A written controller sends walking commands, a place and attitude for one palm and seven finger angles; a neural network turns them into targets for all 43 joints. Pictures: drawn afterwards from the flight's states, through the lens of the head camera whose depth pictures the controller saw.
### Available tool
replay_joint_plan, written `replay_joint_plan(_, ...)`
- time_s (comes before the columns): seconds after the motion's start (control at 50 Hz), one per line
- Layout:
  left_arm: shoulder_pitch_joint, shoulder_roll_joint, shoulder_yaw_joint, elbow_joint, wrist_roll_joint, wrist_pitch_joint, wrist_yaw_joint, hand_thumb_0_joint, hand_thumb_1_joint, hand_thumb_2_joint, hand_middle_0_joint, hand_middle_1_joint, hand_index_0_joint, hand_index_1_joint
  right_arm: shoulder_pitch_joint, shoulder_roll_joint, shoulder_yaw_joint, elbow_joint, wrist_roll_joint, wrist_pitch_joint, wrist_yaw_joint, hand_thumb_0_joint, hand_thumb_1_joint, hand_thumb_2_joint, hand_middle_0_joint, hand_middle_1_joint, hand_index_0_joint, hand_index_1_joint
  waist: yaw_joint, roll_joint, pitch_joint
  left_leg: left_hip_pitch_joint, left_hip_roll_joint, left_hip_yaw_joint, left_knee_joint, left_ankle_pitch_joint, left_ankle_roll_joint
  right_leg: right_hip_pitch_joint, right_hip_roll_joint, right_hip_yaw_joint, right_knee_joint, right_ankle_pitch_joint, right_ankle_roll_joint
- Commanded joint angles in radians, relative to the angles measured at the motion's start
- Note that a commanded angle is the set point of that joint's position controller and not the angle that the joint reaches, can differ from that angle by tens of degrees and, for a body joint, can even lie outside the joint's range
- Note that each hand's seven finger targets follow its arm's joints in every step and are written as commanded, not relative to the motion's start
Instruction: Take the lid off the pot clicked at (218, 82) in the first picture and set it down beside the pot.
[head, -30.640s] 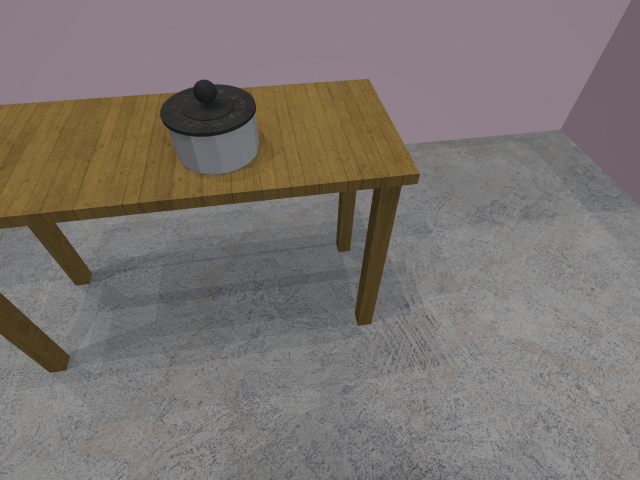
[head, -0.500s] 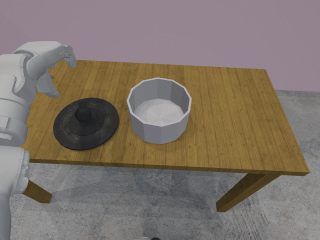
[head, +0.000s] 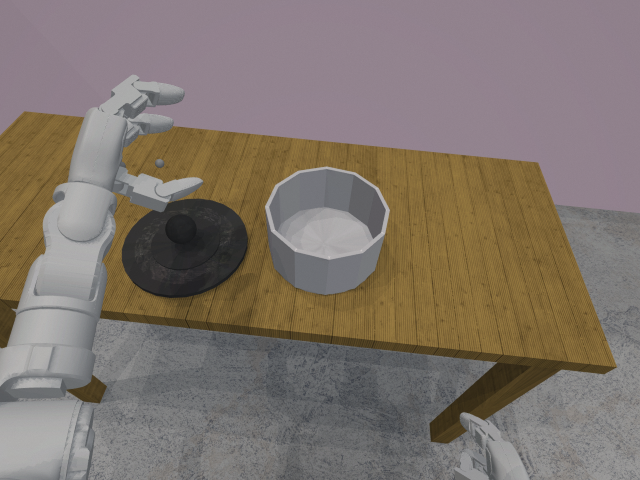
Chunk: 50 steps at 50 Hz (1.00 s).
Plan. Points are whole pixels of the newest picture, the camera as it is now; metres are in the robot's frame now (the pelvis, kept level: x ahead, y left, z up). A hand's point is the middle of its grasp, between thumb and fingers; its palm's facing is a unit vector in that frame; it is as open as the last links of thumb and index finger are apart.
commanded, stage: draw the hand back to the body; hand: left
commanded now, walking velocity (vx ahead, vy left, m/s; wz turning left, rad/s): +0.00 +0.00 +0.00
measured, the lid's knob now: (181, 229) +0.46 +0.26 -0.01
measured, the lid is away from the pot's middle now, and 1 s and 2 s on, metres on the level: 0.23 0.23 0.23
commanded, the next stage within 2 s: step back with the hand held close in 1.60 s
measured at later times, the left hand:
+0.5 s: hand (164, 197) +0.34 +0.20 +0.18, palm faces +0.41 -0.87 -0.29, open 9.3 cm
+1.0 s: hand (186, 256) +0.28 +0.16 +0.17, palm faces +0.40 -0.86 -0.32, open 7.5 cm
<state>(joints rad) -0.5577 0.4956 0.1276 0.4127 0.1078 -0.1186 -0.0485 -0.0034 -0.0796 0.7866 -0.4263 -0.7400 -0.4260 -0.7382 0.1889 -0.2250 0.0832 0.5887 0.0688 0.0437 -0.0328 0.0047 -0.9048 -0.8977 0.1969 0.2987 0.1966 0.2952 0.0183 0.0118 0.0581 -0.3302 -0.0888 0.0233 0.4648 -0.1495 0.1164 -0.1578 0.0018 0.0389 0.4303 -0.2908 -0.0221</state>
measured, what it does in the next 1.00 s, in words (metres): shifts its weight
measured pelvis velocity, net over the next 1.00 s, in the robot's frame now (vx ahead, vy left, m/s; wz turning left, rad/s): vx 0.03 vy -0.10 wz -0.03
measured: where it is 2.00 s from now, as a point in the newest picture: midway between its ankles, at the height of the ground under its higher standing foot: outside the picture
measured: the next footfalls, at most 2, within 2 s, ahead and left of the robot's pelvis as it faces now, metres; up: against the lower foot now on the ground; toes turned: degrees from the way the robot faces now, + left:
none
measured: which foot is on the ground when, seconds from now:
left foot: down 0.00-1.00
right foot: down 0.00-1.00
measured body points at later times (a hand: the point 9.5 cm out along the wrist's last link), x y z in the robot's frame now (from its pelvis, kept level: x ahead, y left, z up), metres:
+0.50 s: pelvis +0.02 -0.07 +0.00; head +0.02 -0.08 +0.45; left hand +0.32 +0.24 +0.20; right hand +0.16 -0.32 -0.10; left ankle +0.06 +0.03 -0.74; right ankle -0.04 -0.16 -0.74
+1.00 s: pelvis +0.03 -0.10 +0.00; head +0.02 -0.13 +0.45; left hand +0.25 +0.20 +0.19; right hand +0.22 -0.34 -0.08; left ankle +0.06 +0.03 -0.74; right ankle -0.04 -0.16 -0.74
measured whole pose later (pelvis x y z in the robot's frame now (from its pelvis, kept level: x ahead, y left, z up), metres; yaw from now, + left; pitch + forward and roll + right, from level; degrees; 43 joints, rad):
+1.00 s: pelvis +0.03 -0.10 +0.00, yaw -2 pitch -4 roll +1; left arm 0.21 0.36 0.35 -0.19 -0.12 -0.10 0.07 0.01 0.87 0.89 -0.21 -0.31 -0.21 -0.31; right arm 0.13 -0.26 0.02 0.64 0.04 -0.04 -0.06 0.01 -0.90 -0.90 0.20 0.30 0.20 0.30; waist 0.04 0.06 0.05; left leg -0.16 0.01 0.01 0.43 -0.20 0.00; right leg 0.01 0.09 0.01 0.36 -0.30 -0.08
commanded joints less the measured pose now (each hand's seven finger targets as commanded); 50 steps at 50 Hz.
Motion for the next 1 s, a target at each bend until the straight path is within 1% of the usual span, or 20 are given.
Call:
replay_joint_plan(0.0,-0.351,0.231,0.208,-0.369,-0.122,-0.066,0.127,0.000,0.017,0.801,-0.391,-0.695,-0.391,-0.695,-0.029,-0.171,-0.076,-0.102,-0.019,-0.101,-0.011,0.000,-0.900,-0.900,0.200,0.300,0.200,0.300,-0.032,0.227,-0.357,0.510,0.193,-0.255,-0.119,-0.090,-0.150,-0.202,0.027,-0.035,-0.046,0.070,-0.034)
replay_joint_plan(0.02,-0.310,0.235,0.227,-0.407,-0.132,-0.069,0.134,0.000,0.041,0.804,-0.386,-0.684,-0.386,-0.684,-0.035,-0.170,-0.076,-0.103,-0.021,-0.111,-0.007,0.000,-0.900,-0.900,0.200,0.300,0.200,0.300,-0.026,0.230,-0.354,0.498,0.193,-0.253,-0.122,-0.088,-0.154,-0.183,0.028,-0.037,-0.048,0.075,-0.036)
replay_joint_plan(0.04,-0.287,0.255,0.250,-0.450,-0.137,-0.078,0.141,0.000,0.066,0.807,-0.381,-0.673,-0.381,-0.673,-0.038,-0.176,-0.079,-0.103,-0.028,-0.119,-0.007,0.000,-0.900,-0.900,0.200,0.300,0.200,0.300,-0.027,0.183,-0.347,0.464,0.189,-0.234,-0.109,-0.051,-0.144,-0.146,0.025,-0.041,-0.054,0.102,-0.037)
replay_joint_plan(0.06,-0.225,0.200,0.227,-0.428,-0.145,-0.075,0.142,0.000,0.090,0.809,-0.376,-0.662,-0.376,-0.662,-0.049,-0.169,-0.078,-0.102,-0.027,-0.124,-0.005,0.000,-0.900,-0.900,0.200,0.300,0.200,0.300,-0.028,0.141,-0.321,0.446,0.189,-0.218,-0.109,-0.042,-0.134,-0.146,0.030,-0.045,-0.060,0.105,-0.035)
replay_joint_plan(0.08,-0.165,0.182,0.223,-0.422,-0.154,-0.069,0.143,0.000,0.115,0.812,-0.370,-0.651,-0.370,-0.651,-0.048,-0.171,-0.080,-0.101,-0.026,-0.128,-0.002,0.000,-0.900,-0.900,0.200,0.300,0.200,0.300,-0.025,0.142,-0.301,0.424,0.188,-0.205,-0.109,-0.053,-0.129,-0.138,0.027,-0.046,-0.062,0.104,-0.033)
replay_joint_plan(0.12,-0.093,0.182,0.240,-0.417,-0.164,-0.061,0.144,0.000,0.164,0.818,-0.360,-0.629,-0.360,-0.629,-0.040,-0.178,-0.086,-0.098,-0.023,-0.132,-0.001,0.000,-0.900,-0.900,0.200,0.300,0.200,0.300,-0.023,0.088,-0.283,0.403,0.184,-0.189,-0.103,-0.035,-0.122,-0.124,0.029,-0.051,-0.066,0.124,-0.032)
replay_joint_plan(0.14,-0.068,0.207,0.267,-0.435,-0.162,-0.063,0.147,0.000,0.189,0.820,-0.354,-0.618,-0.354,-0.618,-0.039,-0.183,-0.093,-0.100,-0.025,-0.131,-0.002,0.000,-0.900,-0.900,0.200,0.300,0.200,0.300,-0.024,0.089,-0.285,0.399,0.180,-0.175,-0.088,0.018,-0.119,-0.108,0.023,-0.053,-0.069,0.149,-0.031)
replay_joint_plan(0.2,0.006,0.196,0.276,-0.523,-0.173,-0.059,0.146,0.000,0.262,0.829,-0.338,-0.585,-0.338,-0.585,-0.049,-0.180,-0.098,-0.103,-0.019,-0.132,0.001,0.000,-0.900,-0.900,0.200,0.300,0.200,0.300,-0.019,0.099,-0.324,0.443,0.176,-0.147,-0.068,0.136,-0.115,-0.090,0.028,-0.055,-0.070,0.193,-0.026)
replay_joint_plan(0.26,0.030,0.171,0.258,-0.589,-0.175,-0.058,0.152,0.000,0.336,0.837,-0.322,-0.552,-0.322,-0.552,-0.060,-0.178,-0.102,-0.097,-0.017,-0.139,0.001,0.000,-0.900,-0.900,0.200,0.300,0.200,0.300,-0.026,0.124,-0.296,0.445,0.166,-0.128,-0.059,0.157,-0.108,-0.097,0.030,-0.053,-0.078,0.199,-0.024)
replay_joint_plan(0.3,0.120,0.171,0.279,-0.523,-0.183,-0.038,0.156,0.000,0.385,0.842,-0.312,-0.530,-0.312,-0.530,-0.061,-0.180,-0.102,-0.088,-0.014,-0.132,-0.003,0.000,-0.900,-0.900,0.200,0.300,0.200,0.300,-0.021,0.058,-0.250,0.394,0.151,-0.098,-0.058,0.102,-0.094,-0.078,0.030,-0.051,-0.091,0.201,-0.021)
replay_joint_plan(0.34,0.133,0.186,0.290,-0.509,-0.188,-0.032,0.156,0.000,0.434,0.848,-0.301,-0.508,-0.301,-0.508,-0.068,-0.181,-0.104,-0.083,-0.011,-0.123,-0.009,0.000,-0.900,-0.900,0.200,0.300,0.200,0.300,-0.025,0.022,-0.210,0.344,0.134,-0.068,-0.050,0.071,-0.080,-0.057,0.023,-0.046,-0.102,0.215,-0.019)
replay_joint_plan(0.4,0.141,0.204,0.306,-0.587,-0.198,-0.039,0.157,0.000,0.507,0.856,-0.285,-0.475,-0.285,-0.475,-0.097,-0.172,-0.097,-0.087,-0.009,-0.127,-0.015,0.000,-0.900,-0.900,0.200,0.300,0.200,0.300,-0.012,0.064,-0.241,0.364,0.113,-0.038,-0.033,0.092,-0.069,-0.029,0.017,-0.028,-0.111,0.257,-0.013)
replay_joint_plan(0.46,0.192,0.199,0.322,-0.599,-0.201,-0.043,0.162,0.000,0.581,0.864,-0.269,-0.442,-0.269,-0.442,-0.112,-0.167,-0.099,-0.077,-0.013,-0.136,-0.016,0.000,-0.900,-0.900,0.200,0.300,0.200,0.300,-0.009,0.056,-0.223,0.367,0.104,-0.020,-0.017,0.129,-0.064,-0.021,0.012,-0.017,-0.117,0.321,-0.009)
replay_joint_plan(0.52,0.299,0.203,0.360,-0.575,-0.214,-0.030,0.155,0.000,0.655,0.873,-0.253,-0.410,-0.253,-0.410,-0.126,-0.165,-0.101,-0.075,-0.012,-0.131,-0.017,0.000,-0.900,-0.900,0.200,0.300,0.200,0.300,0.003,-0.007,-0.195,0.330,0.097,0.000,-0.001,0.138,-0.059,0.006,-0.007,0.000,-0.122,0.419,0.007)
replay_joint_plan(0.6,0.322,0.183,0.352,-0.645,-0.219,-0.040,0.146,0.000,0.753,0.884,-0.232,-0.366,-0.232,-0.366,-0.153,-0.154,-0.100,-0.085,-0.013,-0.135,-0.019,0.000,-0.900,-0.900,0.200,0.300,0.200,0.300,0.005,0.033,-0.200,0.346,0.087,0.014,0.008,0.148,-0.059,0.016,-0.022,0.013,-0.122,0.498,0.021)
replay_joint_plan(0.66,0.366,0.180,0.366,-0.637,-0.222,-0.039,0.147,0.000,0.826,0.892,-0.216,-0.333,-0.216,-0.333,-0.157,-0.153,-0.103,-0.083,-0.016,-0.135,-0.023,0.000,-0.900,-0.900,0.200,0.300,0.200,0.300,0.005,-0.007,-0.179,0.341,0.086,0.018,0.005,0.140,-0.058,0.007,-0.024,0.014,-0.129,0.500,0.029)
replay_joint_plan(0.72,0.414,0.166,0.366,-0.694,-0.227,-0.044,0.142,0.000,0.900,0.900,-0.200,-0.300,-0.200,-0.300,-0.174,-0.146,-0.103,-0.092,-0.017,-0.137,-0.025,0.000,-0.900,-0.900,0.200,0.300,0.200,0.300,0.013,-0.002,-0.185,0.346,0.082,0.023,0.008,0.148,-0.057,0.021,-0.034,0.025,-0.126,0.550,0.040)
replay_joint_plan(0.74,0.413,0.152,0.350,-0.724,-0.227,-0.053,0.140,0.000,0.900,0.900,-0.200,-0.300,-0.200,-0.300,-0.176,-0.143,-0.102,-0.094,-0.017,-0.141,-0.023,0.000,-0.900,-0.900,0.200,0.300,0.200,0.300,0.006,-0.001,-0.193,0.353,0.080,0.021,0.007,0.154,-0.057,0.024,-0.034,0.020,-0.127,0.549,0.039)
replay_joint_plan(0.86,0.545,0.125,0.352,-0.749,-0.232,-0.048,0.137,0.000,0.900,0.900,-0.200,-0.300,-0.200,-0.300,-0.180,-0.138,-0.106,-0.098,-0.023,-0.135,-0.027,0.000,-0.900,-0.900,0.200,0.300,0.200,0.300,0.016,-0.015,-0.170,0.361,0.082,0.027,0.000,0.172,-0.056,0.018,-0.031,0.013,-0.126,0.572,0.042)
replay_joint_plan(0.98,0.650,0.094,0.333,-0.853,-0.233,-0.055,0.135,0.000,0.900,0.900,-0.200,-0.300,-0.200,-0.300,-0.186,-0.125,-0.104,-0.113,-0.029,-0.140,-0.027,0.000,-0.900,-0.900,0.200,0.300,0.200,0.300,0.025,0.029,-0.169,0.386,0.087,0.023,-0.013,0.197,-0.058,0.019,-0.021,-0.004,-0.131,0.513,0.023)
